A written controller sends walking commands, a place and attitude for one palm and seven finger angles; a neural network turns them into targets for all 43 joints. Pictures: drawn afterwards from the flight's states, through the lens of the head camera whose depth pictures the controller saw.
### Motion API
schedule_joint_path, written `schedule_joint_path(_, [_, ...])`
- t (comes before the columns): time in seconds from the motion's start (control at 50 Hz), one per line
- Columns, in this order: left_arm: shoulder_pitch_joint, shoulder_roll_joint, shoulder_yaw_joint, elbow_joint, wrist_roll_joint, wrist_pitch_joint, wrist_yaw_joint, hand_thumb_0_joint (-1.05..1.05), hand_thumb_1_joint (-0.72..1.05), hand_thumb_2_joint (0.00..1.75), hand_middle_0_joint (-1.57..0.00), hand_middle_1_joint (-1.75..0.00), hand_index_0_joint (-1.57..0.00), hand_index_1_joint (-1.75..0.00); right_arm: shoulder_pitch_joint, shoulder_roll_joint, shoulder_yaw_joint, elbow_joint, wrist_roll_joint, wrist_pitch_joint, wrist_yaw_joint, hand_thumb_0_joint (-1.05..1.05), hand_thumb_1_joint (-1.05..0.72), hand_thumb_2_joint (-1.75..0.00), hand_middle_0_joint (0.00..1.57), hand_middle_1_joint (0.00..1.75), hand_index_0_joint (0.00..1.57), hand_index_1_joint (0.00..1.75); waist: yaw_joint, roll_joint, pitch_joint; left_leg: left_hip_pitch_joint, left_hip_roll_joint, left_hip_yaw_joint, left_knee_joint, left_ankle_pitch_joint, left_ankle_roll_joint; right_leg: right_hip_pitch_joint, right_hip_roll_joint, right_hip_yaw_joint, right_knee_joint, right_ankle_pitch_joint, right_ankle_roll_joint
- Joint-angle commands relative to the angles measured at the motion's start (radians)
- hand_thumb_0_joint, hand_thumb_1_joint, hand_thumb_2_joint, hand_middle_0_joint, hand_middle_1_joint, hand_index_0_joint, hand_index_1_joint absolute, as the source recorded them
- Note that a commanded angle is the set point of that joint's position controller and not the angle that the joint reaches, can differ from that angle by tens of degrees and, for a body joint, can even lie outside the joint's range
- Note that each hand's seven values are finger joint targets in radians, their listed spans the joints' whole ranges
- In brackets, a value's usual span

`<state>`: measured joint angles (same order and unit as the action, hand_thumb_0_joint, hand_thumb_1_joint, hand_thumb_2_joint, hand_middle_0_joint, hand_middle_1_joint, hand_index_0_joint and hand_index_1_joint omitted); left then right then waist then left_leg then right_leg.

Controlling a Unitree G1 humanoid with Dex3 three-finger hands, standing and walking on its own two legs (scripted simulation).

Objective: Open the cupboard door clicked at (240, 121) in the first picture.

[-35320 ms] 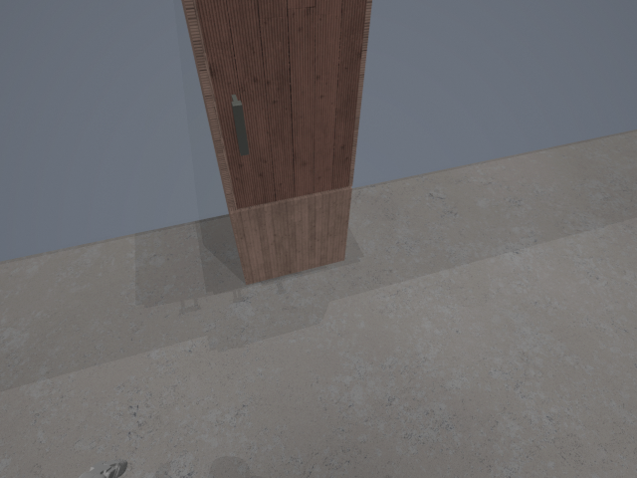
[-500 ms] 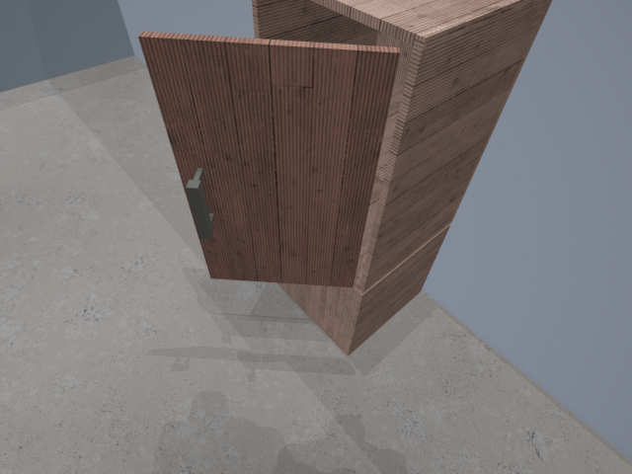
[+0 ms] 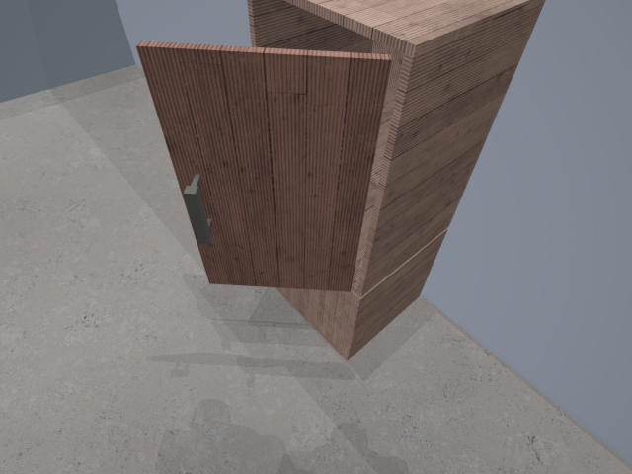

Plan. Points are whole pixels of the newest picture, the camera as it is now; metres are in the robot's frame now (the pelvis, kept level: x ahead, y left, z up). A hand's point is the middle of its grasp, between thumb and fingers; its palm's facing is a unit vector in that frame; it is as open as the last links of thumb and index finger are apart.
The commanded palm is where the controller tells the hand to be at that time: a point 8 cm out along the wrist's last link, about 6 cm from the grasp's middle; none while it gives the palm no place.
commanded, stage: look again from close up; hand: left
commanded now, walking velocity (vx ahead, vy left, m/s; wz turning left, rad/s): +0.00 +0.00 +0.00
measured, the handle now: (200, 209) +0.58 +0.27 -0.05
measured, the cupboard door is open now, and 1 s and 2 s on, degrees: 45 45 45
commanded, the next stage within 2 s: shuffle to correct the standing spot in 0.62 s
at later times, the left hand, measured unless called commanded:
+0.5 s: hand out of the picture +0.00 +0.18 -0.18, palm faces +0.02 -0.98 -0.21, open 7.4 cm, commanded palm none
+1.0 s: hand out of the picture -0.01 +0.18 -0.19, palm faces +0.10 -0.98 -0.18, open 7.4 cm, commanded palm none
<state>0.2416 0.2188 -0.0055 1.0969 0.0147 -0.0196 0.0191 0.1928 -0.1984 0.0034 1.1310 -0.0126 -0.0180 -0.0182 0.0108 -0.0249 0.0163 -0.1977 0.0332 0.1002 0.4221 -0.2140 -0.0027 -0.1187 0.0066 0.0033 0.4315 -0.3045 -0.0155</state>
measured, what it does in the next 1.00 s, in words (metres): stands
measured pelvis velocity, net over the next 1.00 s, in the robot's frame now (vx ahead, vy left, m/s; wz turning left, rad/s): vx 0.01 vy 0.01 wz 0.03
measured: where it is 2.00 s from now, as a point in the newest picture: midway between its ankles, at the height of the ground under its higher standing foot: outside the picture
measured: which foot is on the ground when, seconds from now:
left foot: down 0.00-1.00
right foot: down 0.00-1.00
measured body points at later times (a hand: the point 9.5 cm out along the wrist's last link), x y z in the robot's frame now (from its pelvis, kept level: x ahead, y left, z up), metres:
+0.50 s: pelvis +0.00 -0.01 +0.00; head +0.01 +0.00 +0.45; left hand +0.00 +0.23 -0.16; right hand +0.03 -0.25 -0.15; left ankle +0.01 +0.12 -0.74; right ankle -0.05 -0.11 -0.74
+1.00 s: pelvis +0.01 +0.01 -0.01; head +0.02 +0.02 +0.44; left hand -0.01 +0.23 -0.17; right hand +0.03 -0.23 -0.16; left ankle +0.01 +0.12 -0.74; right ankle -0.05 -0.11 -0.74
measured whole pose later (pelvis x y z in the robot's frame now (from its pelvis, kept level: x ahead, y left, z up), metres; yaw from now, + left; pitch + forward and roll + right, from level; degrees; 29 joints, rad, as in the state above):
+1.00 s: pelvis +0.01 +0.01 -0.01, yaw +2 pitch -1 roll -1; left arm 0.34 0.16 0.02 1.09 0.02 -0.02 0.02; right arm 0.27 -0.18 -0.01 1.12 -0.02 0.01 -0.01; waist 0.04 -0.01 0.01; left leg -0.25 0.04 0.08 0.57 -0.32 -0.01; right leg -0.11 0.01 -0.03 0.48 -0.36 -0.02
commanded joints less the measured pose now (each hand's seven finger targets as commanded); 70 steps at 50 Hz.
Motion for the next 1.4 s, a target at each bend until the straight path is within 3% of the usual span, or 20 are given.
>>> schedule_joint_path(0.0, [0.047, 0.128, 0.026, -0.033, 0.0, -0.011, 0.011, 0.0, 0.9, 0.9, -0.2, -0.3, -0.2, -0.3, 0.012, -0.143, -0.023, -0.043, 0.0, -0.018, -0.009, 0.0, -0.9, -0.9, 0.2, 0.3, 0.2, 0.3, -0.002, 0.025, -0.004, 0.075, 0.097, -0.107, -0.06, 0.169, 0.032, -0.084, -0.112, 0.09, -0.081, 0.237, -0.021])
schedule_joint_path(0.36, [0.072, 0.111, 0.023, -0.022, 0.001, -0.014, 0.011, 0.0, 0.9, 0.9, -0.2, -0.3, -0.2, -0.3, 0.021, -0.125, -0.022, -0.03, 0.001, -0.016, -0.011, 0.0, -0.9, -0.9, 0.2, 0.3, 0.2, 0.3, -0.001, 0.006, 0.015, 0.074, 0.096, -0.107, -0.061, 0.161, 0.028, -0.088, -0.112, 0.089, -0.099, 0.246, -0.022])
schedule_joint_path(0.7, [0.088, 0.1, 0.021, -0.015, -0.002, -0.015, 0.012, 0.0, 0.9, 0.9, -0.2, -0.3, -0.2, -0.3, 0.032, -0.114, -0.021, -0.023, 0.001, -0.014, -0.013, 0.0, -0.9, -0.9, 0.2, 0.3, 0.2, 0.3, -0.001, 0.026, 0.011, 0.073, 0.095, -0.105, -0.058, 0.161, 0.022, -0.089, -0.112, 0.09, -0.1, 0.246, -0.022])
schedule_joint_path(0.8, [0.125, 0.094, 0.032, -0.013, 0.003, -0.01, 0.013, 0.0, 0.9, 0.9, -0.2, -0.3, -0.2, -0.3, 0.064, -0.088, -0.022, -0.033, -0.004, -0.005, -0.005, 0.0, -0.9, -0.9, 0.2, 0.3, 0.2, 0.3, 0.011, 0.001, 0.02, 0.015, 0.059, -0.065, 0.002, 0.056, 0.013, -0.067, -0.149, 0.127, -0.1, 0.171, -0.047])
schedule_joint_path(0.86, [0.159, 0.107, 0.046, -0.014, 0.005, -0.003, 0.015, 0.0, 0.9, 0.9, -0.2, -0.3, -0.2, -0.3, 0.06, -0.063, -0.023, -0.055, -0.006, 0.006, 0.0, 0.0, -0.9, -0.9, 0.2, 0.3, 0.2, 0.3, 0.026, -0.077, 0.088, -0.097, 0.018, -0.024, 0.078, -0.062, -0.003, -0.049, -0.215, 0.201, -0.145, 0.114, -0.087])
schedule_joint_path(0.9, [0.175, 0.114, 0.055, -0.02, 0.005, -0.002, 0.017, 0.0, 0.9, 0.9, -0.2, -0.3, -0.2, -0.3, 0.058, -0.055, -0.026, -0.071, -0.008, 0.01, 0.002, 0.0, -0.9, -0.9, 0.2, 0.3, 0.2, 0.3, 0.035, -0.109, 0.115, -0.16, 0.012, -0.014, 0.15, -0.116, -0.007, -0.033, -0.27, 0.25, -0.153, 0.173, -0.125])
schedule_joint_path(0.96, [0.198, 0.111, 0.07, -0.027, 0.01, -0.002, 0.023, 0.0, 0.9, 0.9, -0.2, -0.3, -0.2, -0.3, 0.058, -0.053, -0.031, -0.096, -0.005, 0.008, 0.002, 0.0, -0.9, -0.9, 0.2, 0.3, 0.2, 0.3, 0.042, -0.126, 0.115, -0.199, 0.015, -0.017, 0.19, -0.156, -0.004, 0.002, -0.306, 0.254, -0.107, 0.335, -0.161])
schedule_joint_path(1.0, [0.174, 0.109, 0.078, -0.039, 0.012, 0.001, 0.025, 0.0, 0.9, 0.9, -0.2, -0.3, -0.2, -0.3, 0.109, -0.044, -0.032, -0.095, -0.003, 0.002, 0.002, 0.0, -0.9, -0.9, 0.2, 0.3, 0.2, 0.3, 0.012, -0.104, 0.09, -0.091, 0.015, -0.011, 0.077, -0.081, 0.002, -0.046, -0.281, 0.195, -0.03, 0.389, -0.138])
schedule_joint_path(1.02, [0.158, 0.096, 0.077, -0.049, 0.011, 0.005, 0.024, 0.0, 0.9, 0.9, -0.2, -0.3, -0.2, -0.3, 0.167, -0.054, -0.034, -0.08, -0.004, -0.003, 0.0, 0.0, -0.9, -0.9, 0.2, 0.3, 0.2, 0.3, -0.012, -0.043, 0.066, 0.025, 0.024, -0.018, 0.022, 0.038, 0.013, -0.11, -0.22, 0.125, 0.042, 0.341, -0.106])
schedule_joint_path(1.04, [0.148, 0.064, 0.072, -0.059, 0.01, 0.012, 0.021, 0.0, 0.9, 0.9, -0.2, -0.3, -0.2, -0.3, 0.227, -0.093, -0.043, -0.066, -0.011, -0.007, -0.003, 0.0, -0.9, -0.9, 0.2, 0.3, 0.2, 0.3, -0.032, 0.101, 0.032, 0.134, 0.102, -0.113, 0.001, 0.187, 0.061, -0.197, -0.12, 0.02, 0.177, 0.168, -0.06])
schedule_joint_path(1.06, [0.11, 0.017, 0.062, -0.082, 0.012, 0.016, 0.019, 0.0, 0.9, 0.9, -0.2, -0.3, -0.2, -0.3, 0.29, -0.137, -0.053, -0.051, -0.013, -0.006, -0.008, 0.0, -0.9, -0.9, 0.2, 0.3, 0.2, 0.3, -0.053, 0.286, 0.043, 0.189, 0.236, -0.282, -0.089, 0.252, 0.158, -0.337, -0.033, -0.099, 0.359, -0.175, -0.015])
schedule_joint_path(1.08, [0.074, 0.003, 0.052, -0.1, 0.014, 0.019, 0.022, 0.0, 0.9, 0.9, -0.2, -0.3, -0.2, -0.3, 0.311, -0.119, -0.048, -0.05, -0.009, -0.003, -0.015, 0.0, -0.9, -0.9, 0.2, 0.3, 0.2, 0.3, -0.061, 0.261, 0.06, 0.166, 0.294, -0.347, -0.161, 0.261, 0.225, -0.415, -0.034, -0.07, 0.531, -0.322, -0.01])
schedule_joint_path(1.1, [0.057, -0.005, 0.049, -0.099, 0.013, 0.019, 0.022, 0.0, 0.9, 0.9, -0.2, -0.3, -0.2, -0.3, 0.285, -0.093, -0.04, -0.062, -0.007, -0.006, -0.021, 0.0, -0.9, -0.9, 0.2, 0.3, 0.2, 0.3, -0.049, 0.144, 0.092, 0.105, 0.305, -0.352, -0.158, 0.296, 0.25, -0.42, -0.072, -0.029, 0.602, -0.289, -0.017])
schedule_joint_path(1.12, [0.073, -0.019, 0.048, -0.086, 0.013, 0.014, 0.019, 0.0, 0.9, 0.9, -0.2, -0.3, -0.2, -0.3, 0.235, -0.074, -0.033, -0.075, -0.01, -0.013, -0.023, 0.0, -0.9, -0.9, 0.2, 0.3, 0.2, 0.3, -0.024, 0.084, 0.077, 0.082, 0.293, -0.313, -0.144, 0.362, 0.245, -0.401, -0.095, -0.009, 0.609, -0.24, -0.014])
schedule_joint_path(1.16, [0.119, -0.048, 0.04, -0.054, 0.008, 0.015, 0.013, 0.0, 0.9, 0.9, -0.2, -0.3, -0.2, -0.3, 0.175, -0.044, -0.023, -0.078, -0.007, -0.029, -0.029, 0.0, -0.9, -0.9, 0.2, 0.3, 0.2, 0.3, 0.01, 0.046, 0.04, 0.059, 0.248, -0.219, -0.135, 0.524, 0.213, -0.31, -0.105, -0.01, 0.528, -0.154, 0.007])
schedule_joint_path(1.22, [0.132, -0.056, 0.031, -0.029, 0.004, 0.028, 0.018, 0.0, 0.9, 0.9, -0.2, -0.3, -0.2, -0.3, 0.178, -0.042, -0.022, -0.051, -0.003, -0.033, -0.036, 0.0, -0.9, -0.9, 0.2, 0.3, 0.2, 0.3, 0.005, 0.098, -0.009, 0.097, 0.226, -0.162, -0.108, 0.643, 0.184, -0.239, -0.091, -0.021, 0.393, -0.093, 0.028])
schedule_joint_path(1.32, [0.068, -0.038, 0.04, -0.039, 0.003, 0.033, 0.017, 0.0, 0.9, 0.9, -0.2, -0.3, -0.2, -0.3, 0.189, -0.049, -0.04, -0.015, -0.008, -0.019, -0.041, 0.0, -0.9, -0.9, 0.2, 0.3, 0.2, 0.3, -0.018, 0.114, 0.01, 0.114, 0.244, -0.166, -0.066, 0.64, 0.165, -0.196, -0.076, -0.046, 0.214, -0.054, 0.025])
schedule_joint_path(1.36, [0.069, -0.025, 0.046, -0.039, 0.004, 0.029, 0.017, 0.0, 0.9, 0.9, -0.2, -0.3, -0.2, -0.3, 0.185, -0.035, -0.042, -0.007, -0.007, -0.015, -0.042, 0.0, -0.9, -0.9, 0.2, 0.3, 0.2, 0.3, -0.006, 0.099, 0.035, 0.073, 0.225, -0.16, -0.039, 0.603, 0.138, -0.139, -0.073, -0.045, 0.108, 0.03, 0.017])
schedule_joint_path(1.38, [0.092, -0.02, 0.047, -0.031, 0.005, 0.024, 0.018, 0.0, 0.9, 0.9, -0.2, -0.3, -0.2, -0.3, 0.172, -0.033, -0.043, -0.009, -0.004, -0.015, -0.041, 0.0, -0.9, -0.9, 0.2, 0.3, 0.2, 0.3, 0.009, 0.088, 0.033, 0.044, 0.201, -0.139, -0.014, 0.541, 0.11, -0.096, -0.081, -0.04, 0.044, 0.142, 0.016])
